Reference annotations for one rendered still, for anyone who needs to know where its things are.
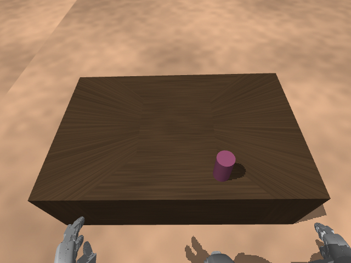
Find right robot hand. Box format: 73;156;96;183
308;222;351;263

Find can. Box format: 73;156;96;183
213;151;236;182

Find left robot hand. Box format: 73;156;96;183
54;216;97;263

